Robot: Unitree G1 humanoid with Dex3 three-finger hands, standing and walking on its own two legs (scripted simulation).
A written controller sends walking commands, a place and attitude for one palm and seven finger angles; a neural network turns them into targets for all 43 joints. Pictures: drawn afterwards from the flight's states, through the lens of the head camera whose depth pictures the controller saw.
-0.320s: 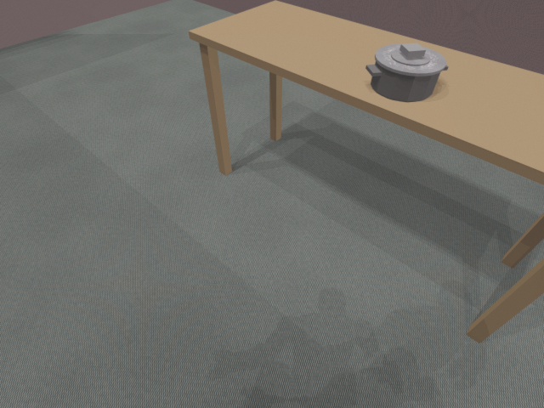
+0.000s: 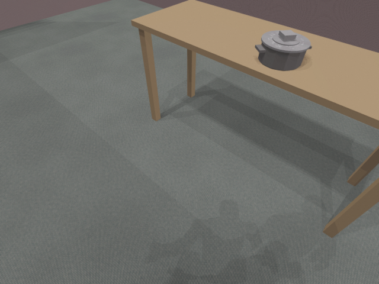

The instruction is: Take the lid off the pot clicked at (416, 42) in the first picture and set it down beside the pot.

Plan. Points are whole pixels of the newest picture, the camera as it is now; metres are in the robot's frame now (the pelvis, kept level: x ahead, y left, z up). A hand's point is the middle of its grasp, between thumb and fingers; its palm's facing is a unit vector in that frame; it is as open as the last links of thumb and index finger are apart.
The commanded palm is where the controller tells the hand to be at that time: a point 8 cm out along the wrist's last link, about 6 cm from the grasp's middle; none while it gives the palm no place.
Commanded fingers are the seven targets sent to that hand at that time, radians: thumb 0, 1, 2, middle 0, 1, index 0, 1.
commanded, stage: look at it before walking up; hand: left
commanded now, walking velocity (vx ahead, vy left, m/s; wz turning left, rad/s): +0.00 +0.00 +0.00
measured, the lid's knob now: (287, 34) +1.01 -0.34 +0.09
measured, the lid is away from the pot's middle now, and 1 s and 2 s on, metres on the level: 0.00 0.00 0.00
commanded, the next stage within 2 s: walk to a spot facing it in 0.32 s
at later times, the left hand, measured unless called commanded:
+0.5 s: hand out of the picture +0.08 +0.25 -0.16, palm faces -0.01 -0.94 -0.34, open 7.4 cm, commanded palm none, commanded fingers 0.00 0.90 0.90 -0.20 -0.30 -0.20 -0.30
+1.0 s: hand (103, 279) +0.17 +0.23 -0.18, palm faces +0.09 -0.98 -0.16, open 7.3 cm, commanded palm none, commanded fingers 0.00 0.90 0.90 -0.20 -0.30 -0.20 -0.30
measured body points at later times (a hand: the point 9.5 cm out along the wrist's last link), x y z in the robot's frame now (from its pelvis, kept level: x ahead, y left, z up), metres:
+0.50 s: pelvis +0.01 +0.01 +0.00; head +0.01 +0.00 +0.45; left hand +0.08 +0.30 -0.13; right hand +0.09 -0.29 -0.14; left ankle +0.01 +0.14 -0.74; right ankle +0.00 -0.11 -0.74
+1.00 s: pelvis +0.15 +0.05 +0.00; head +0.18 +0.06 +0.45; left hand +0.17 +0.28 -0.16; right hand +0.04 -0.15 -0.14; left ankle +0.04 +0.13 -0.74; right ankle +0.27 -0.08 -0.69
